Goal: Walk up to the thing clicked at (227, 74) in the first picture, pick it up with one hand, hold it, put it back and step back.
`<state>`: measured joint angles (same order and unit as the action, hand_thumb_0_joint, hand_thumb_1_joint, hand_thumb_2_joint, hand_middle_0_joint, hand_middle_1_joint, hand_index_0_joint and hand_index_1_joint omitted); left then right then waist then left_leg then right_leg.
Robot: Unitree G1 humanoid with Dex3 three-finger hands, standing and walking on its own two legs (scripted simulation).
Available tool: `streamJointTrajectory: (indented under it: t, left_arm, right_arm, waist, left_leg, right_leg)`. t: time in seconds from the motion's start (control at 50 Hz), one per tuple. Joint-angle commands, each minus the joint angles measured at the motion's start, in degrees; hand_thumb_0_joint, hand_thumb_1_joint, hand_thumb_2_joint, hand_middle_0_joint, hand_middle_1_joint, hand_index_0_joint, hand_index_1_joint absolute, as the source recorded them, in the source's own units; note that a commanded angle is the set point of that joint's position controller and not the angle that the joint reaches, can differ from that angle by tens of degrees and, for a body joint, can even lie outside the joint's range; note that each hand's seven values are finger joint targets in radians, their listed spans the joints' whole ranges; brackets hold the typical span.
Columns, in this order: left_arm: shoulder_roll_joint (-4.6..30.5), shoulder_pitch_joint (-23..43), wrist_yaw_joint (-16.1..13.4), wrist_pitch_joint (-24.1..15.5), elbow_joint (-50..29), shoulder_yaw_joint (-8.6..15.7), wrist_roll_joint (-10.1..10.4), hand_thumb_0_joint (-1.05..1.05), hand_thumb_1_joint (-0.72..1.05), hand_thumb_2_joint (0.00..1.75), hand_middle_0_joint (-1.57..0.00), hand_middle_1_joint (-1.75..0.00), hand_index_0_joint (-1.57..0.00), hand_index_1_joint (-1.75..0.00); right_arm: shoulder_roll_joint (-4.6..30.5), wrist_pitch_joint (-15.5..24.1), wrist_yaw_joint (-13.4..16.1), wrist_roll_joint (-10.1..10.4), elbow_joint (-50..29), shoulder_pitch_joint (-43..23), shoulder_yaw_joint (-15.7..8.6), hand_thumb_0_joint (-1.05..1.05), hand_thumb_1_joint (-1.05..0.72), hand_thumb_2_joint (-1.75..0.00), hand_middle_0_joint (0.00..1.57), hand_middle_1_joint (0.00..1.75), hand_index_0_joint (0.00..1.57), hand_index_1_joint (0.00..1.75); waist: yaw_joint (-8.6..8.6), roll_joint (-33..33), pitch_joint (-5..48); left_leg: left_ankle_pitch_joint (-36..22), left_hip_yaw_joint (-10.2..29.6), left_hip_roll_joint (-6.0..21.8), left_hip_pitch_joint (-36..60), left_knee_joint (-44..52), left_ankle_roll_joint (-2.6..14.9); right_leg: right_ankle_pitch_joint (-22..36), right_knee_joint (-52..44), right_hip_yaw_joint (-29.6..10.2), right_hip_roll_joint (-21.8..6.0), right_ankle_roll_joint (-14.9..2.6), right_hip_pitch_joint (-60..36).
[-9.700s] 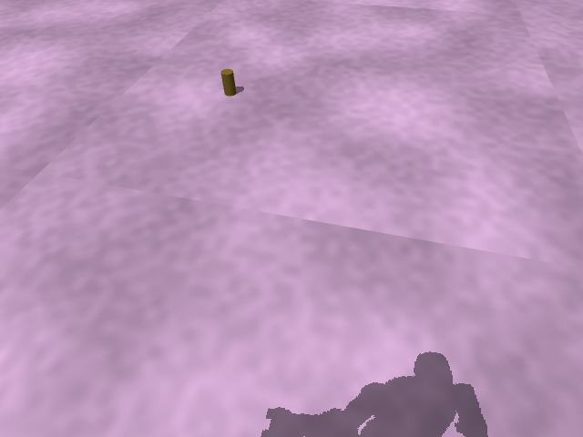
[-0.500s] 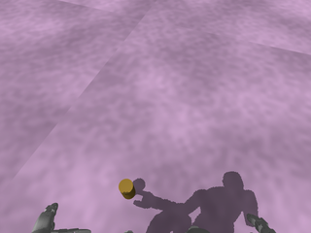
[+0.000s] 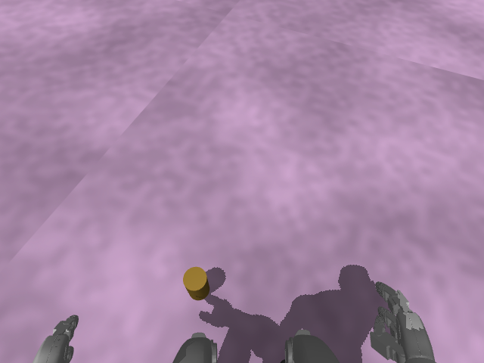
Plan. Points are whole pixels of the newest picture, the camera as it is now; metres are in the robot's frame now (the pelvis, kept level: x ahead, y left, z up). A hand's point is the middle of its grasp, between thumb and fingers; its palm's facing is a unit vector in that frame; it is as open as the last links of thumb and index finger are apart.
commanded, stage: go down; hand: left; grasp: from the side
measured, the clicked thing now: (197, 284) +0.40 +0.16 -0.62
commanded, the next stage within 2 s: none
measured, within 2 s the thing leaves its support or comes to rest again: neither
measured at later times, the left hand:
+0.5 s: hand (100, 306) +0.25 +0.31 -0.21, palm faces +0.09 -0.97 -0.22, open 17.3 cm
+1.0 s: hand (100, 288) +0.30 +0.34 -0.26, palm faces +0.08 -0.98 -0.16, open 17.2 cm
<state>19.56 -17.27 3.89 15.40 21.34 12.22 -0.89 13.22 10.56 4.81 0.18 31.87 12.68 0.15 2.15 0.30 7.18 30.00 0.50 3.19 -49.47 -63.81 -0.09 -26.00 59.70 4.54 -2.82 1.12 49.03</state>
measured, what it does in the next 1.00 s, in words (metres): lowers itself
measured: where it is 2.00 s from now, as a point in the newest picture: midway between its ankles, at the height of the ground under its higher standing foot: outside the picture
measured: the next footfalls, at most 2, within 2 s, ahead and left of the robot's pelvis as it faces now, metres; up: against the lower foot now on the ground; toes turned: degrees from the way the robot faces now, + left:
none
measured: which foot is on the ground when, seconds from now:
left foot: down 0.00-1.00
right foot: down 0.00-1.00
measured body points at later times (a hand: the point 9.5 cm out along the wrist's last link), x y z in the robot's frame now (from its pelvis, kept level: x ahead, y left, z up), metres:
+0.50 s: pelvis -0.05 +0.00 -0.13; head +0.11 +0.02 +0.29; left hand +0.24 +0.36 -0.19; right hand +0.12 -0.27 -0.23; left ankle +0.01 +0.12 -0.66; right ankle +0.03 -0.14 -0.66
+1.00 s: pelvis -0.07 +0.00 -0.23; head +0.13 +0.03 +0.18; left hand +0.29 +0.39 -0.25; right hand +0.07 -0.29 -0.33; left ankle +0.01 +0.12 -0.66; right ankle +0.03 -0.14 -0.66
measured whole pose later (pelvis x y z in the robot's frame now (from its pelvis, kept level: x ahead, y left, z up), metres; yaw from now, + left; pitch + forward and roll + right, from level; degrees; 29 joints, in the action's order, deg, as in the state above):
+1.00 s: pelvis -0.07 +0.00 -0.23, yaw -2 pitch +33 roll -4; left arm 38.9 23.8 32.0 -20.3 54.0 37.0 7.4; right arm 19.7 10.3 1.9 -1.2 39.1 7.9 2.4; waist 4.1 -0.6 8.9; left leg 39.3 3.7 2.3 -107.7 -113.6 -0.2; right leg -35.0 109.1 3.9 -4.6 0.0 107.0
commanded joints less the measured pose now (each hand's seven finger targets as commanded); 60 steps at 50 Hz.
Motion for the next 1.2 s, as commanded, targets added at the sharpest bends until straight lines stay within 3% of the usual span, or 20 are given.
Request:
streamJointTrajectory:
  t: [0.0,0.1,0.16,0.18,0.28,0.32,0.36,0.38,0.46,0.58,0.66,0.72,0.78,0.82,0.88,0.92,1.02,1.08,1.18]
  left_arm:
    - [11.4,0.7,-0.6,-1.8,-8.4,6.1,0.1,0.0,-0.55,0.04,-0.09,-0.07,-0.08,-0.07]
    - [13.7,9.7,1.4,-8.2,-3.0,9.0,1.5,0.0,-0.54,0.03,-0.09,-0.05,-0.08,-0.05]
    - [15.9,13.9,4.9,-14.4,1.8,11.6,3.6,0.0,-0.52,0.0,-0.09,-0.04,-0.09,-0.04]
    - [16.0,17.0,6.7,-16.7,2.4,11.3,4.1,0.0,-0.5,0.0,-0.09,-0.04,-0.09,-0.04]
    - [20.6,21.0,12.1,-25.3,6.1,15.1,5.6,0.0,-0.54,0.04,-0.08,-0.1,-0.08,-0.09]
    - [22.5,22.8,13.1,-26.8,9.3,16.7,5.5,0.0,-0.56,0.05,-0.08,-0.1,-0.08,-0.1]
    - [23.9,23.1,13.7,-27.9,11.9,19.2,6.1,0.0,-0.59,0.06,-0.08,-0.1,-0.07,-0.1]
    - [24.2,24.5,14.1,-28.5,11.4,19.2,6.2,0.0,-0.6,0.06,-0.08,-0.1,-0.07,-0.1]
    - [28.2,30.2,16.2,-30.5,13.5,22.5,7.1,0.0,-0.56,0.08,-0.07,-0.11,-0.06,-0.11]
    - [31.4,39.3,20.0,-34.8,17.4,24.3,8.0,0.0,-0.49,0.09,-0.06,-0.11,-0.06,-0.1]
    - [34.8,44.0,22.6,-37.2,20.0,25.8,8.7,0.0,-0.48,0.08,-0.06,-0.1,-0.05,-0.09]
    - [34.9,45.1,24.6,-38.0,22.9,26.3,9.2,0.0,-0.49,0.06,-0.06,-0.08,-0.06,-0.08]
    - [38.6,46.9,25.6,-38.8,22.1,28.1,9.3,0.0,-0.48,0.06,-0.06,-0.08,-0.05,-0.07]
    - [39.2,45.4,26.4,-38.6,23.1,29.5,9.7,0.0,-0.49,0.05,-0.06,-0.07,-0.06,-0.07]
    - [39.2,47.5,27.6,-38.7,22.8,29.1,10.1,0.0,-0.5,0.06,-0.05,-0.07,-0.05,-0.07]
    - [40.7,48.2,28.0,-38.9,23.0,30.2,10.2,0.0,-0.49,0.06,-0.05,-0.06,-0.05,-0.06]
    - [40.4,52.9,29.4,-39.4,24.4,29.3,10.4,0.0,-0.49,0.05,-0.05,-0.05,-0.04,-0.05]
    - [43.6,53.3,30.0,-39.8,24.5,31.3,10.7,0.0,-0.5,0.05,-0.05,-0.05,-0.05,-0.05]
    - [43.6,56.6,31.4,-39.8,25.2,30.5,11.1,0.0,-0.49,0.06,-0.05,-0.05,-0.04,-0.06]
  right_arm:
    - [8.9,3.6,1.2,0.3,-7.5,0.7,-3.9,0.0,-0.91,-0.9,0.2,0.3,0.2,0.3]
    - [9.4,5.2,1.1,-0.1,-6.2,0.6,-4.0,0.0,-0.92,-0.9,0.2,0.3,0.2,0.3]
    - [10.2,6.2,0.4,0.0,-5.6,0.1,-3.8,0.0,-0.94,-0.91,0.2,0.3,0.2,0.3]
    - [10.3,6.5,0.2,-0.1,-5.4,-0.1,-3.8,0.0,-0.95,-0.91,0.2,0.3,0.2,0.3]
    - [12.7,6.0,-0.3,-0.2,-4.9,0.3,-3.9,0.0,-0.93,-0.9,0.2,0.3,0.2,0.3]
    - [13.5,5.2,-0.4,-0.2,-4.8,-0.4,-4.0,0.0,-0.92,-0.9,0.2,0.3,0.2,0.3]
    - [14.1,4.3,-0.7,0.0,-4.1,0.3,-4.0,0.0,-0.9,-0.9,0.2,0.3,0.2,0.3]
    - [14.3,4.0,-0.8,0.0,-4.3,-0.2,-4.1,0.0,-0.9,-0.9,0.2,0.3,0.2,0.3]
    - [14.9,3.0,-1.0,-0.1,-3.6,-0.3,-4.3,0.0,-0.89,-0.9,0.2,0.3,0.2,0.3]
    - [15.6,2.4,-1.2,-0.4,-0.5,0.7,-3.9,0.0,-0.89,-0.9,0.2,0.3,0.2,0.3]
    - [15.9,2.1,-1.4,-0.7,0.3,0.8,-3.2,0.0,-0.9,-0.9,0.2,0.3,0.2,0.3]
    - [16.4,2.1,-1.7,-0.7,1.2,0.7,-3.0,0.0,-0.9,-0.9,0.2,0.3,0.2,0.3]
    - [17.0,1.8,-1.8,-0.8,1.7,1.1,-2.8,0.0,-0.9,-0.9,0.2,0.3,0.2,0.3]
    - [17.8,1.7,-1.8,-0.7,1.9,1.2,-2.6,0.0,-0.91,-0.9,0.2,0.3,0.2,0.3]
    - [18.0,1.3,-1.9,-0.8,3.3,2.2,-2.4,0.0,-0.91,-0.91,0.2,0.3,0.2,0.3]
    - [18.4,1.4,-2.0,-0.8,3.5,1.6,-2.3,0.0,-0.92,-0.9,0.2,0.3,0.2,0.3]
    - [18.7,1.4,-2.3,-0.9,3.8,1.1,-2.1,0.0,-0.91,-0.91,0.2,0.3,0.2,0.3]
    - [19.0,1.4,-2.5,-1.2,4.1,1.4,-1.8,0.0,-0.92,-0.91,0.2,0.3,0.2,0.3]
    - [19.1,1.6,-2.6,-1.5,4.7,2.1,-1.2,0.0,-0.92,-0.91,0.2,0.3,0.2,0.3]
  waist:
    - [0.6,4.1,10.5]
    - [1.28,4.0,10.8]
    - [0.5,3.9,13.8]
    - [1.08,4.4,15.7]
    - [-1.1,8.2,25.2]
    - [-1.68,8.1,25.2]
    - [-2.23,7.5,26.9]
    - [-2.41,8.0,27.9]
    - [-1.55,4.9,29.1]
    - [-0.4,5.9,31.0]
    - [-0.2,5.2,31.3]
    - [0.29,5.8,31.4]
    - [-0.71,7.4,32.9]
    - [-1.23,8.5,34.8]
    - [-0.82,9.3,36.0]
    - [-1.22,9.5,34.9]
    - [0.48,9.5,31.1]
    - [-0.26,8.9,33.4]
    - [0.88,8.7,34.7]
  left_leg:
    - [-12.4,1.7,-1.7,5.4,8.7,0.44]
    - [-10.9,1.1,-2.0,-1.6,2.2,0.66]
    - [-9.4,0.9,-2.5,-7.5,-3.2,0.87]
    - [-8.4,0.5,-2.6,-8.8,-5.4,1.01]
    - [-9.7,3.2,-2.0,-10.6,-9.9,-0.09]
    - [-6.0,3.8,-1.9,-13.4,-11.3,-0.05]
    - [-6.3,4.6,-1.9,-15.6,-12.6,-0.09]
    - [-5.0,5.1,-1.9,-15.7,-12.8,-0.05]
    - [-1.8,3.8,-2.4,-22.3,-17.6,0.82]
    - [-1.7,2.9,-2.6,-27.3,-23.8,1.17]
    - [1.1,2.1,-2.7,-32.5,-27.1,1.53]
    - [3.9,2.5,-2.7,-34.3,-28.6,1.55]
    - [3.8,2.5,-2.7,-35.1,-29.8,1.35]
    - [0.0,3.0,-2.7,-33.1,-30.5,1.05]
    - [-4.5,2.8,-2.7,-32.8,-33.1,1.03]
    - [-3.4,3.3,-2.5,-33.5,-33.5,0.99]
    - [3.9,4.3,-2.2,-37.7,-34.6,1.11]
    - [3.6,3.2,-2.5,-39.4,-36.7,1.41]
    - [1.9,2.3,-2.7,-41.6,-39.6,1.52]
  right_leg:
    - [7.9,-5.0,-1.1,2.5,-2.05,-5.2]
    - [6.8,0.8,-1.8,2.2,-2.13,1.4]
    - [5.6,6.6,-2.5,1.9,-2.36,6.8]
    - [5.1,8.2,-3.0,1.7,-2.34,8.6]
    - [5.2,17.5,-2.7,1.2,-2.93,16.7]
    - [2.6,19.5,-2.5,1.3,-2.87,20.0]
    - [3.1,21.7,-2.3,1.1,-2.93,21.1]
    - [2.1,22.7,-2.1,1.2,-2.98,22.4]
    - [-0.7,23.5,-3.5,0.9,-2.61,23.0]
    - [-1.4,28.0,-3.9,0.7,-2.87,28.8]
    - [-4.3,29.3,-4.8,0.7,-2.7,30.1]
    - [-6.5,31.2,-4.3,0.7,-2.72,33.3]
    - [-6.6,33.2,-3.9,0.7,-2.8,34.3]
    - [-3.1,35.8,-2.5,0.9,-3.18,35.5]
    - [0.1,38.0,-2.0,0.9,-3.42,37.2]
    - [-0.8,39.2,-1.6,0.9,-3.55,39.8]
    - [-5.6,41.6,-0.8,0.9,-3.31,44.8]
    - [-5.6,42.3,-1.2,0.8,-3.14,43.3]
    - [-4.7,43.8,-1.3,0.8,-3.11,43.1]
